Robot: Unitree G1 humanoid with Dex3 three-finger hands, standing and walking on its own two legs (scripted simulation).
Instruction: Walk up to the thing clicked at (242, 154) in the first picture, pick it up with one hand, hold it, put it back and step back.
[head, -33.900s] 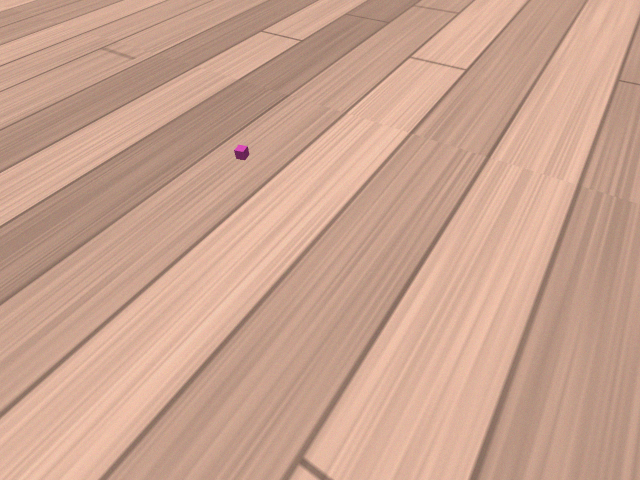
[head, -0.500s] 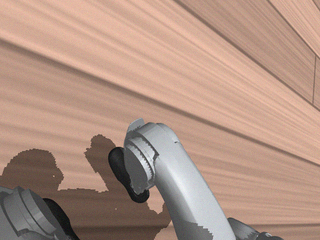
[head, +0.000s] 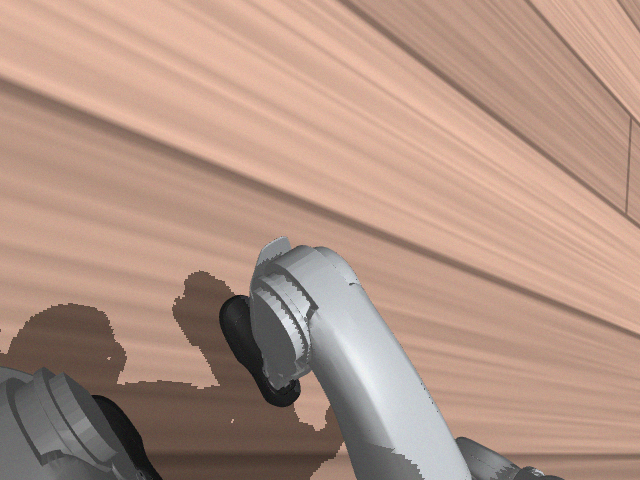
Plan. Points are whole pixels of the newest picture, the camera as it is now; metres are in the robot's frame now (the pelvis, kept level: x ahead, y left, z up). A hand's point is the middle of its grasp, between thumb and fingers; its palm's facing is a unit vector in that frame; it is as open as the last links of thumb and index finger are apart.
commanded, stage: close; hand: left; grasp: from above
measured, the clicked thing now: out of the picture +0.45 +0.37 -0.30
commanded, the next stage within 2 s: settle in 0.18 s
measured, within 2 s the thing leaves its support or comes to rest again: leaves its support in 0.56 s
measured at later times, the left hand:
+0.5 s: hand out of the picture +0.45 +0.35 -0.26, palm faces -0.04 -0.45 -0.89, open 8.1 cm
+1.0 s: hand out of the picture +0.44 +0.37 -0.18, palm faces -0.04 -0.44 -0.90, open 8.0 cm
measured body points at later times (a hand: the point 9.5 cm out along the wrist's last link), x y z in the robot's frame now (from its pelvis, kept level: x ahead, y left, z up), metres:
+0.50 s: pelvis +0.00 +0.00 +0.00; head +0.31 +0.12 +0.29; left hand +0.45 +0.37 -0.21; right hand +0.01 -0.24 -0.04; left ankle +0.06 +0.12 -0.29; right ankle +0.13 -0.11 -0.29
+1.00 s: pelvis +0.01 +0.00 +0.01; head +0.28 +0.11 +0.35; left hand +0.45 +0.39 -0.13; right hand +0.02 -0.25 -0.05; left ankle +0.06 +0.12 -0.29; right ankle +0.13 -0.11 -0.29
